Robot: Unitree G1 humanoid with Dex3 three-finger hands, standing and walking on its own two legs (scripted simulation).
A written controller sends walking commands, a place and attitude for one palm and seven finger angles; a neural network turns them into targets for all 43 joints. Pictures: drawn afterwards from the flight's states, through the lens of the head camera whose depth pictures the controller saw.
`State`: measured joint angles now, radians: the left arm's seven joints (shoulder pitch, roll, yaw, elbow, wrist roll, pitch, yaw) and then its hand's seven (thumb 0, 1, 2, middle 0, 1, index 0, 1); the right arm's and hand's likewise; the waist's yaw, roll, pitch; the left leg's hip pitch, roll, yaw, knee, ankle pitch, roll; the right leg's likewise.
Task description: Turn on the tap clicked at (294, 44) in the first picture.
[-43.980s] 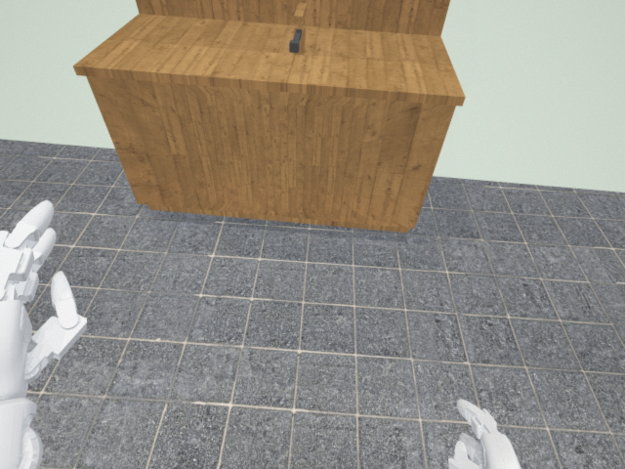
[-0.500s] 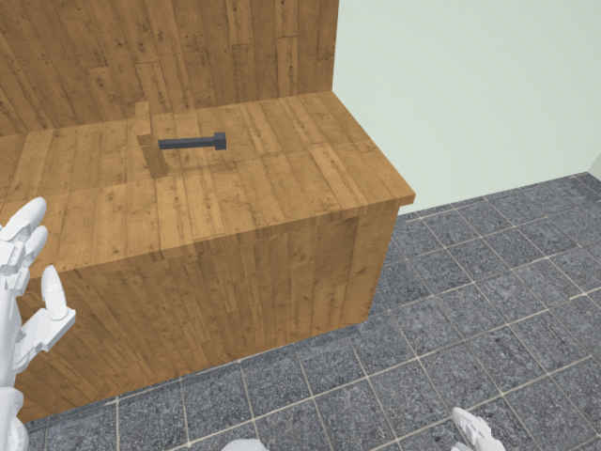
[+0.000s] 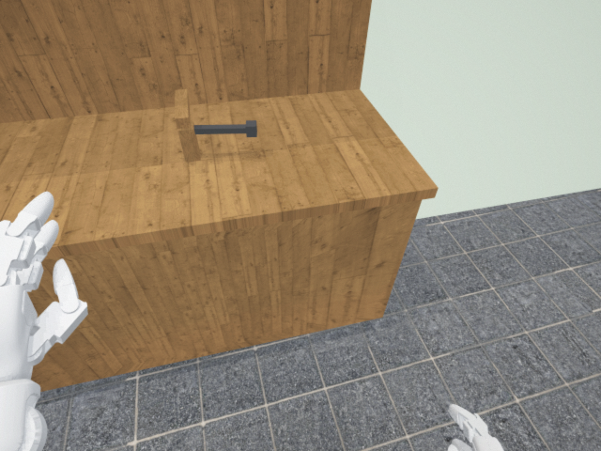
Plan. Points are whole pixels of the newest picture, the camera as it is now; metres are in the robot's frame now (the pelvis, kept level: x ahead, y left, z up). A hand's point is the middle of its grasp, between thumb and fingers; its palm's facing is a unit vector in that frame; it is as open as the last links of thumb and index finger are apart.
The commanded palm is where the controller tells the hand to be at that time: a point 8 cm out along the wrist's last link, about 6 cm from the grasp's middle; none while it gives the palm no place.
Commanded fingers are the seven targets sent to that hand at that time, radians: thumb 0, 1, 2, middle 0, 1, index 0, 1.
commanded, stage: stop stepping back and stand still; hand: left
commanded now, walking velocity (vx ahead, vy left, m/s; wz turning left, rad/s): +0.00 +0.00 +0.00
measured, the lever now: (251, 128) +0.79 +0.17 +0.03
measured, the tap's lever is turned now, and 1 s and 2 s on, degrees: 80 80 80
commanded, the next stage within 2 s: stand and check the lever's angle in 0.04 s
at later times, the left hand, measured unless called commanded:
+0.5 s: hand (92, 277) +0.24 +0.24 +0.17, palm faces +0.40 -0.84 -0.38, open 7.4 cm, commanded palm +0.19 +0.27 +0.19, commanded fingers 0.00 0.90 0.90 -0.20 -0.30 -0.20 -0.30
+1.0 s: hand (72, 275) +0.25 +0.26 +0.17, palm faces +0.39 -0.86 -0.34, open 7.4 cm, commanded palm +0.19 +0.30 +0.19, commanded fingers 0.00 0.90 0.90 -0.20 -0.30 -0.20 -0.30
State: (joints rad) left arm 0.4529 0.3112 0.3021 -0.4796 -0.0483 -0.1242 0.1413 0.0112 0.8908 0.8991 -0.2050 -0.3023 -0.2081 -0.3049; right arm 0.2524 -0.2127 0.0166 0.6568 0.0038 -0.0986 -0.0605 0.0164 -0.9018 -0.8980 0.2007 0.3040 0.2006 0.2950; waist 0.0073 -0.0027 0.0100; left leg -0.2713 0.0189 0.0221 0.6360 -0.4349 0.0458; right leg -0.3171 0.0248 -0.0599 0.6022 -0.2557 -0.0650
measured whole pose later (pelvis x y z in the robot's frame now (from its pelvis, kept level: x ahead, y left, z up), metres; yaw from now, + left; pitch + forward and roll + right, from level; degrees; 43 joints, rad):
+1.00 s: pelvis +0.03 +0.02 +0.02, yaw +0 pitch -1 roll -1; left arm 0.46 0.34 0.30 -0.44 -0.06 -0.12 0.15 0.01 0.89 0.90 -0.21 -0.30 -0.21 -0.30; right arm 0.19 -0.20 0.02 0.61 0.00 -0.06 -0.07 0.01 -0.90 -0.90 0.20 0.30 0.20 0.30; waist 0.01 0.00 0.01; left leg -0.16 -0.02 0.02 0.41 -0.23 0.03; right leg -0.17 0.03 0.01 0.36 -0.16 -0.01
